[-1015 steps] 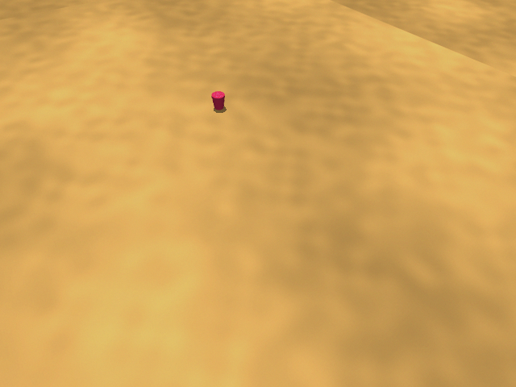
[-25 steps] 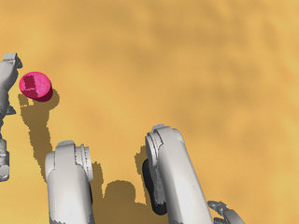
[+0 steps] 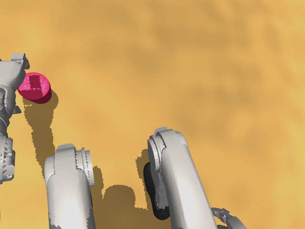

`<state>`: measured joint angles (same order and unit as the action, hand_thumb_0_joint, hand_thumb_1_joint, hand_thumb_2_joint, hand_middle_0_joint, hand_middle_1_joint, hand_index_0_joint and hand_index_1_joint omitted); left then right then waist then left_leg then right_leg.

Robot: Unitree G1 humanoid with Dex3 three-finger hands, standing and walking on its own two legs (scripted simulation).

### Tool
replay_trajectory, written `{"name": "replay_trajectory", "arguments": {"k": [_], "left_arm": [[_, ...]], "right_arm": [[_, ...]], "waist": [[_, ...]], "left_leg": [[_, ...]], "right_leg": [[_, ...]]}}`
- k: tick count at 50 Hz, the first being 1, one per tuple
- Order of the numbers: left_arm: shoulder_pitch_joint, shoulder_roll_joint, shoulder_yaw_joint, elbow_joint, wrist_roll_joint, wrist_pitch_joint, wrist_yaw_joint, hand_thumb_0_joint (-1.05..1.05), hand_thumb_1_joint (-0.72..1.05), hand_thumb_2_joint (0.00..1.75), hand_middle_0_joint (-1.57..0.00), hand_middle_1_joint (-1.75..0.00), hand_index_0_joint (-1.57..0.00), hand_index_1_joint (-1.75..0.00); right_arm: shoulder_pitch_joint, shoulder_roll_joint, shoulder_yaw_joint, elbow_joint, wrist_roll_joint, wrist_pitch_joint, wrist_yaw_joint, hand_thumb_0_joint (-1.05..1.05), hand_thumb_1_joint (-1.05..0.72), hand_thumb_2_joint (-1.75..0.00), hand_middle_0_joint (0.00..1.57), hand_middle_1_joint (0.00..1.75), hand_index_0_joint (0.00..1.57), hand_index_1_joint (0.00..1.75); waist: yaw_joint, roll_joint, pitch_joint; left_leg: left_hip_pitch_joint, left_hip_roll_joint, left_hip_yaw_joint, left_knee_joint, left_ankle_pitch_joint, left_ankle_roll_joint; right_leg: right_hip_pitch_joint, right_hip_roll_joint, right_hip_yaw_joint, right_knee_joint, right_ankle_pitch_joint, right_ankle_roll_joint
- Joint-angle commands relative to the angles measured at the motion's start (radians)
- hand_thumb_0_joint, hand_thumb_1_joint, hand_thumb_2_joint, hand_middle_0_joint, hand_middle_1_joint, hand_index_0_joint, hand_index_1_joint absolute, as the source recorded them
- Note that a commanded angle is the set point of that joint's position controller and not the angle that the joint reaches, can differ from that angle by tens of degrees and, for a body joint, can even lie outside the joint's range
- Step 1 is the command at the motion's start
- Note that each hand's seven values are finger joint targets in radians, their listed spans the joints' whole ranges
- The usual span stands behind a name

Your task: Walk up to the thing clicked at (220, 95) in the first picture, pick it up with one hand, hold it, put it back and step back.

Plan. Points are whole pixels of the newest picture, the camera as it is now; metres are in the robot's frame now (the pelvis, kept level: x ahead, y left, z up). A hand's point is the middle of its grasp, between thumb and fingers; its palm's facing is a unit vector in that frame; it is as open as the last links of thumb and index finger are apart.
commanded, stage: approach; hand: left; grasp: from above
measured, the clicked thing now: (37, 91) +0.52 +0.25 -0.29
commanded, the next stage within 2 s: close in in 0.22 s
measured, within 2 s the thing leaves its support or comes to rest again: neither
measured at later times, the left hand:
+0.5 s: hand (24, 88) +0.49 +0.25 -0.19, palm faces -0.50 -0.07 -0.86, open 13.2 cm
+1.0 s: hand (35, 91) +0.50 +0.24 -0.24, palm faces -0.46 -0.07 -0.88, open 12.5 cm
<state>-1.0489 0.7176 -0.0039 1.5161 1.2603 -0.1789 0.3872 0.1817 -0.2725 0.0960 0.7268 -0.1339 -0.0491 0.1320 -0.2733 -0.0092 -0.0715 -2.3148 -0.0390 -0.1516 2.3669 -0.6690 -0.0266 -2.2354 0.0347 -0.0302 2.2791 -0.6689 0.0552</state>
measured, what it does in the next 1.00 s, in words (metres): stands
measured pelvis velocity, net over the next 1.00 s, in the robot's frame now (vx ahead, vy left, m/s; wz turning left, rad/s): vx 0.01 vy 0.00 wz -0.05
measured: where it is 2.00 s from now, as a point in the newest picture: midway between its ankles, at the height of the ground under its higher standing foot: (122, 211)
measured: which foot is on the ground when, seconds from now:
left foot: down 0.00-1.00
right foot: down 0.00-1.00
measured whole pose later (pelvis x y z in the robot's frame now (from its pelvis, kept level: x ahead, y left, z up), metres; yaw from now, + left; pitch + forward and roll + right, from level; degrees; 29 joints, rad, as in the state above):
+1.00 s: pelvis +0.01 +0.00 -0.03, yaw -3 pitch +33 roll -10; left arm -1.13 0.81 0.05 1.69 1.29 -0.15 0.52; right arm 0.18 -0.30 0.19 0.68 -0.20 -0.11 0.17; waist -0.38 -0.05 0.04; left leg -2.36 -0.03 -0.20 2.47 -0.70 -0.04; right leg -2.28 0.06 -0.07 2.35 -0.67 0.06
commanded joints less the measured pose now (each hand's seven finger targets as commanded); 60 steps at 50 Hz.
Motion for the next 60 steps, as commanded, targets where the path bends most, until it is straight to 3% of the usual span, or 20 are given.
{"name": "replay_trajectory", "arguments": {"k": [1,3,7,10,13,17,21,27,30,33,36,39,41,43,45,47,50,52,57,60], "left_arm": [[-0.497,0.145,-0.008,-0.118,0.008,0.012,0.074,0.0,-0.45,1.01,-0.14,-1.05,-0.15,-1.03],[-0.533,0.189,0.011,-0.112,0.023,0.029,0.09,0.0,-0.47,1.02,-0.14,-1.04,-0.14,-1.04],[-0.476,0.184,0.012,0.022,0.031,0.084,0.098,0.0,-0.48,1.04,-0.12,-1.06,-0.13,-1.05],[-0.438,0.246,0.046,-0.007,0.019,0.115,0.095,0.0,-0.49,1.04,-0.13,-1.05,-0.13,-1.05],[-0.348,0.212,0.042,0.007,-0.005,0.146,0.064,0.0,-0.49,1.07,-0.13,-1.08,-0.13,-1.08],[-0.331,0.24,0.061,-0.129,-0.047,0.14,0.024,0.0,-0.49,1.07,-0.11,-1.15,-0.13,-1.12],[-0.39,0.193,0.037,-0.181,-0.064,0.095,-0.015,0.0,-0.5,1.07,-0.09,-1.16,-0.12,-1.13],[-0.412,0.186,0.021,-0.17,-0.043,0.009,-0.004,0.0,-0.42,1.17,-0.13,-1.26,-0.17,-1.22],[-0.399,0.216,0.037,-0.145,-0.018,-0.006,0.03,0.0,-0.4,1.13,-0.11,-1.24,-0.15,-1.2],[-0.413,0.197,0.021,-0.091,0.001,-0.01,0.061,0.0,-0.4,1.12,-0.1,-1.23,-0.14,-1.19],[-0.391,0.239,0.04,-0.026,0.019,-0.003,0.102,0.0,-0.37,1.13,-0.11,-1.26,-0.16,-1.21],[-0.392,0.221,0.033,0.038,0.031,0.01,0.127,0.0,-0.37,1.12,-0.1,-1.25,-0.15,-1.2],[-0.424,0.275,0.053,0.003,0.033,0.012,0.149,0.0,-0.36,1.11,-0.11,-1.25,-0.16,-1.2],[-0.389,0.266,0.051,0.06,0.039,0.027,0.163,0.0,-0.38,1.07,-0.09,-1.24,-0.15,-1.18],[-0.412,0.264,0.05,0.052,0.03,0.031,0.173,0.0,-0.39,1.07,-0.09,-1.23,-0.14,-1.17],[-0.399,0.293,0.064,0.04,0.029,0.037,0.182,0.0,-0.39,1.06,-0.08,-1.22,-0.14,-1.17],[-0.397,0.313,0.087,0.043,0.024,0.043,0.189,0.0,-0.37,1.06,-0.08,-1.22,-0.14,-1.16],[-0.381,0.312,0.084,0.026,0.015,0.045,0.193,0.0,-0.39,1.07,-0.09,-1.22,-0.14,-1.17],[-0.337,0.364,0.136,0.036,0.013,0.046,0.19,0.0,-0.38,1.09,-0.1,-1.22,-0.14,-1.18],[-0.34,0.353,0.131,0.032,0.011,0.038,0.186,0.0,-0.37,1.1,-0.1,-1.24,-0.15,-1.19]], "right_arm": [[0.236,-0.262,-0.077,0.011,-0.008,-0.006,-0.019,0.0,-0.9,-0.89,0.2,0.3,0.2,0.3],[0.237,-0.271,-0.069,0.012,-0.011,-0.005,-0.022,0.0,-0.9,-0.89,0.2,0.3,0.2,0.3],[0.225,-0.262,-0.045,-0.009,-0.016,-0.005,-0.017,0.0,-0.9,-0.89,0.2,0.3,0.2,0.3],[0.21,-0.27,-0.032,-0.035,-0.008,-0.004,-0.017,0.0,-0.9,-0.89,0.2,0.3,0.2,0.3],[0.21,-0.26,-0.036,-0.052,0.002,0.003,-0.009,0.0,-0.9,-0.89,0.2,0.3,0.2,0.3],[0.213,-0.254,-0.047,-0.057,0.014,0.015,-0.007,0.0,-0.91,-0.9,0.2,0.3,0.2,0.3],[0.238,-0.261,-0.056,-0.043,0.008,0.02,-0.008,0.0,-0.91,-0.9,0.2,0.3,0.2,0.3],[0.255,-0.264,-0.053,-0.03,-0.012,0.004,-0.008,0.0,-0.91,-0.9,0.2,0.3,0.2,0.3],[0.256,-0.275,-0.053,-0.025,-0.021,-0.007,-0.007,0.0,-0.91,-0.9,0.2,0.3,0.2,0.3],[0.253,-0.28,-0.044,-0.02,-0.027,-0.013,-0.004,0.0,-0.9,-0.9,0.2,0.3,0.2,0.3],[0.234,-0.28,-0.029,-0.021,-0.035,-0.019,-0.004,0.0,-0.9,-0.9,0.2,0.3,0.2,0.3],[0.238,-0.286,-0.015,-0.02,-0.05,-0.034,0.005,0.0,-0.9,-0.9,0.2,0.3,0.2,0.3],[0.225,-0.291,-0.009,-0.026,-0.051,-0.039,0.006,0.0,-0.9,-0.9,0.2,0.3,0.2,0.3],[0.214,-0.298,-0.005,-0.033,-0.054,-0.047,0.013,0.0,-0.9,-0.9,0.2,0.3,0.2,0.3],[0.212,-0.304,0.001,-0.038,-0.056,-0.054,0.018,0.0,-0.9,-0.9,0.2,0.3,0.2,0.3],[0.209,-0.309,0.006,-0.042,-0.058,-0.062,0.021,0.0,-0.9,-0.9,0.2,0.3,0.2,0.3],[0.225,-0.325,0.011,-0.037,-0.067,-0.075,0.036,0.0,-0.9,-0.9,0.2,0.3,0.2,0.3],[0.215,-0.326,0.013,-0.04,-0.064,-0.079,0.04,0.0,-0.9,-0.9,0.2,0.3,0.2,0.3],[0.24,-0.348,0.013,-0.034,-0.076,-0.09,0.057,0.0,-0.9,-0.9,0.2,0.3,0.2,0.3],[0.236,-0.355,0.015,-0.037,-0.079,-0.095,0.065,0.0,-0.91,-0.9,0.2,0.3,0.2,0.3]], "waist": [[-0.092,0.361,-0.618],[-0.077,0.388,-0.652],[-0.084,0.346,-0.619],[-0.05,0.377,-0.667],[-0.05,0.327,-0.67],[-0.023,0.332,-0.711],[-0.08,0.29,-0.628],[-0.096,0.288,-0.613],[-0.08,0.328,-0.603],[-0.101,0.324,-0.589],[-0.083,0.328,-0.6],[-0.122,0.316,-0.534],[-0.104,0.379,-0.587],[-0.113,0.363,-0.555],[-0.129,0.365,-0.539],[-0.113,0.385,-0.56],[-0.138,0.38,-0.539],[-0.119,0.389,-0.562],[-0.136,0.379,-0.535],[-0.142,0.395,-0.518]], "left_leg": [[0.547,0.017,0.089,-0.253,0.106,0.043],[0.559,0.015,0.09,-0.257,0.123,0.04],[0.503,0.012,0.102,-0.235,0.134,0.052],[0.502,0.011,0.109,-0.235,0.17,0.054],[0.487,0.014,0.108,-0.226,0.199,0.059],[0.485,0.016,0.115,-0.224,0.208,0.06],[0.444,0.018,0.097,-0.2,0.164,0.057],[0.45,0.014,0.094,-0.174,0.129,0.051],[0.476,0.014,0.091,-0.187,0.121,0.044],[0.486,0.018,0.08,-0.185,0.128,0.044],[0.468,0.018,0.089,-0.169,0.156,0.049],[0.446,0.021,0.085,-0.152,0.153,0.053],[0.485,0.023,0.082,-0.164,0.164,0.047],[0.473,0.027,0.078,-0.15,0.161,0.047],[0.451,0.026,0.076,-0.151,0.141,0.05],[0.47,0.03,0.075,-0.147,0.157,0.047],[0.468,0.032,0.07,-0.124,0.188,0.047],[0.475,0.033,0.068,-0.13,0.192,0.043],[0.464,0.038,0.061,-0.103,0.22,0.044],[0.467,0.039,0.052,-0.099,0.208,0.038]], "right_leg": [[0.241,0.013,-0.141,-0.216,0.18,-0.096],[0.246,0.011,-0.14,-0.207,0.195,-0.098],[0.268,0.018,-0.137,-0.205,0.209,-0.096],[0.319,0.018,-0.128,-0.197,0.237,-0.095],[0.349,0.026,-0.129,-0.192,0.267,-0.09],[0.403,0.024,-0.118,-0.196,0.277,-0.087],[0.353,0.025,-0.13,-0.207,0.227,-0.093],[0.348,0.025,-0.136,-0.207,0.191,-0.088],[0.308,0.023,-0.151,-0.196,0.175,-0.093],[0.282,0.026,-0.164,-0.183,0.192,-0.091],[0.314,0.028,-0.155,-0.171,0.228,-0.085],[0.297,0.03,-0.158,-0.164,0.236,-0.081],[0.315,0.032,-0.162,-0.154,0.243,-0.086],[0.288,0.034,-0.169,-0.143,0.235,-0.087],[0.291,0.035,-0.17,-0.146,0.226,-0.086],[0.304,0.036,-0.171,-0.14,0.237,-0.086],[0.317,0.036,-0.176,-0.129,0.269,-0.083],[0.323,0.039,-0.18,-0.133,0.265,-0.089],[0.354,0.041,-0.185,-0.124,0.294,-0.084],[0.327,0.041,-0.198,-0.122,0.273,-0.092]]}}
